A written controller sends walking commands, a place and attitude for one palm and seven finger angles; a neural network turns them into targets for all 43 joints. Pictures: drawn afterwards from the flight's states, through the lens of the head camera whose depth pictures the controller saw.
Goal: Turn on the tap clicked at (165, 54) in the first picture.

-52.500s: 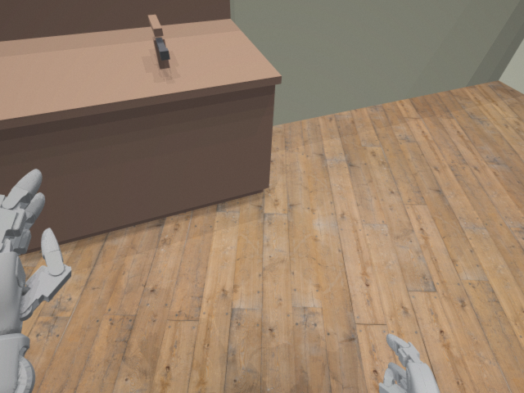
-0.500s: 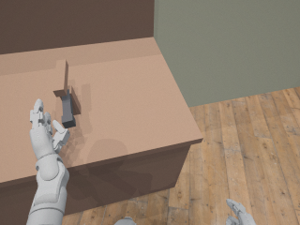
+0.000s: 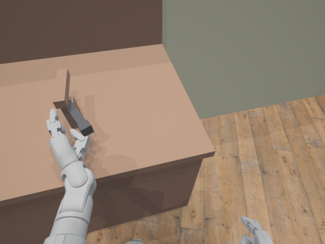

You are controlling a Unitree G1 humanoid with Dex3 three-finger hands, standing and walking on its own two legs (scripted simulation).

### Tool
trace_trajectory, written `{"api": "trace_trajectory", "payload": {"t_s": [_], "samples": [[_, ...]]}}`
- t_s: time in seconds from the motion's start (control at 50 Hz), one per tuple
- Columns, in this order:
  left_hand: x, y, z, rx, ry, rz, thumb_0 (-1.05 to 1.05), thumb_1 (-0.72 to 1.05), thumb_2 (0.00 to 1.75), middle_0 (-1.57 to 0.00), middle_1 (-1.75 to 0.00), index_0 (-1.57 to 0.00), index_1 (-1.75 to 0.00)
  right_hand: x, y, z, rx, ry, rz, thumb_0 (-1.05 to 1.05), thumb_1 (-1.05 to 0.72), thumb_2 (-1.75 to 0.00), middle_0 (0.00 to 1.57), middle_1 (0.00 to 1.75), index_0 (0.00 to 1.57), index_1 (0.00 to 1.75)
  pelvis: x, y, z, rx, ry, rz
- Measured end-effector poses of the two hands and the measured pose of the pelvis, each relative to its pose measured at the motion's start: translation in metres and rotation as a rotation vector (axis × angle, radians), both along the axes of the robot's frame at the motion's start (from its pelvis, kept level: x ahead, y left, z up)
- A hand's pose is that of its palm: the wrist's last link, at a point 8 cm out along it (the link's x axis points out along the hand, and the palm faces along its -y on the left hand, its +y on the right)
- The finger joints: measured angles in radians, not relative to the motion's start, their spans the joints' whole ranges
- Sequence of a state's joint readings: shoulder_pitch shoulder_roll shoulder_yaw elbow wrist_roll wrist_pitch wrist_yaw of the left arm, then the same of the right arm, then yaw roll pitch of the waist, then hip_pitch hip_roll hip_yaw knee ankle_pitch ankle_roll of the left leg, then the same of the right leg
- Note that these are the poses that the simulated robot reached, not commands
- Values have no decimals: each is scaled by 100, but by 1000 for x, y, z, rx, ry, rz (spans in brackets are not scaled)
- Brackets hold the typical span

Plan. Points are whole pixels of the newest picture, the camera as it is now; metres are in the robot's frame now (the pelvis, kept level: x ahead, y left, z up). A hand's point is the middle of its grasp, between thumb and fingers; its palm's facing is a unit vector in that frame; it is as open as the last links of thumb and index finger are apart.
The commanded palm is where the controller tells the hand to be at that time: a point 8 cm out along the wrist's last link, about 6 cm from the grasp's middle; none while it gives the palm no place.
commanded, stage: push the lever round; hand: left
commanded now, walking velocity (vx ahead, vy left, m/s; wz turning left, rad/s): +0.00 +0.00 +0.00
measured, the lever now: (85, 128) +0.38 +0.22 +0.07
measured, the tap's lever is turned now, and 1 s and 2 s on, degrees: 25 44 75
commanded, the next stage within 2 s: lift the hand up off the lever in 1.64 s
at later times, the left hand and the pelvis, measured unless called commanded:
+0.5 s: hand (97, 135) +0.36 +0.19 +0.07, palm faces +0.70 -0.72 -0.06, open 7.5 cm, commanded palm +0.32 +0.20 +0.07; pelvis +0.00 +0.00 +0.00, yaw +0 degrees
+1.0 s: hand (105, 129) +0.38 +0.17 +0.07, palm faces +0.77 -0.64 -0.07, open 7.8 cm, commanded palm +0.34 +0.19 +0.07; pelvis +0.00 -0.01 +0.00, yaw +1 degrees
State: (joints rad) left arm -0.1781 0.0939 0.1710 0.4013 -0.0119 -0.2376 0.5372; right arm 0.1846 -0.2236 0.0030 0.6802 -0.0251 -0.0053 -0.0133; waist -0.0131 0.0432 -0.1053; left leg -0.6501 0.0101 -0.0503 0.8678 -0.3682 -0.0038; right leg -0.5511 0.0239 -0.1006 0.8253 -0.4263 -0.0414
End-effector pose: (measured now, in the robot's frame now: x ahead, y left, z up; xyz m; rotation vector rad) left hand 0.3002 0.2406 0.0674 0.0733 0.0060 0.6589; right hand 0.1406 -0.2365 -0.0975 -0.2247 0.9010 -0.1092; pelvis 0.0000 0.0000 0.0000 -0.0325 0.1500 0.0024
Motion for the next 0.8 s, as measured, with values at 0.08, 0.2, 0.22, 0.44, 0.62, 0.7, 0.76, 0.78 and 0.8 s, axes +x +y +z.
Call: {"api": "trace_trajectory", "payload": {"t_s": [0.08, 0.2, 0.22, 0.44, 0.62, 0.7, 0.76, 0.78, 0.8], "samples": [[0, -2, 1, 2, 5, 25, 1, 93, 92, -15, -15, -15, -15, -1, -3, 1, 1, 7, -10, 1, -90, -90, 20, 30, 20, 30, 2, -2, 1, 1, -2, -2], [-1, -7, 2, -3, -1, 58, 2, 94, 92, -15, -15, -15, -15, 0, -8, 1, -7, 18, -12, 1, -90, -90, 20, 30, 20, 30, 4, -3, 1, 2, -3, -1], [-1, -8, 2, -3, -2, 61, 3, 94, 92, -15, -15, -15, -15, 0, -9, 1, -8, 19, -13, 1, -90, -90, 20, 30, 20, 30, 4, -4, 1, 2, -4, -1], [5, -25, 3, -10, 3, 102, 3, 96, 93, -15, -15, -15, -15, 8, -6, 0, -4, 20, -2, 1, -91, -90, 20, 30, 20, 30, 3, -4, 1, 3, -1, 6], [16, -37, 4, -20, 21, 133, 1, 95, 93, -15, -15, -15, -15, 11, 1, -3, 12, 35, 5, 1, -90, -90, 20, 30, 20, 30, 3, -6, 1, 5, 6, 6], [18, -40, 4, -23, 21, 159, 1, 94, 93, -15, -15, -14, -15, 9, 1, -4, 14, 47, 5, 1, -90, -90, 20, 30, 20, 30, 2, -7, 1, 5, 8, 7], [20, -42, 4, -22, 24, 173, 1, 94, 93, -15, -15, -13, -15, 6, -1, -6, 13, 57, 3, 1, -90, -90, 20, 30, 20, 30, 1, -8, 1, 4, 9, 9], [20, -43, 4, -23, 25, 177, 1, 94, 93, -15, -15, -13, -14, 5, -1, -7, 12, 60, 3, 1, -90, -90, 20, 30, 20, 30, 1, -9, 0, 4, 9, 10], [21, -44, 4, -23, 26, 182, 1, 94, 93, -15, -15, -13, -14, 4, -2, -7, 11, 64, 4, 1, -90, -90, 20, 30, 20, 30, 0, -9, 0, 4, 10, 11]]}}
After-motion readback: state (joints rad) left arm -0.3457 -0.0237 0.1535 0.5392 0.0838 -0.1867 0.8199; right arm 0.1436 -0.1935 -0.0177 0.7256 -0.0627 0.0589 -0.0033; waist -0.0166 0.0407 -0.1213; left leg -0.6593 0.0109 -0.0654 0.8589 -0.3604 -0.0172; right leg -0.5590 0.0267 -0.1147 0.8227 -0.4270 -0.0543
